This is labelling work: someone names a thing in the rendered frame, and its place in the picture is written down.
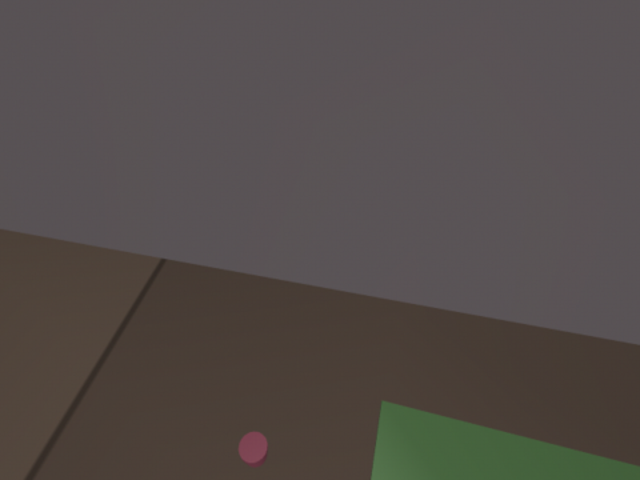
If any cup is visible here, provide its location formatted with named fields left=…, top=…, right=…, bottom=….
left=239, top=432, right=268, bottom=467

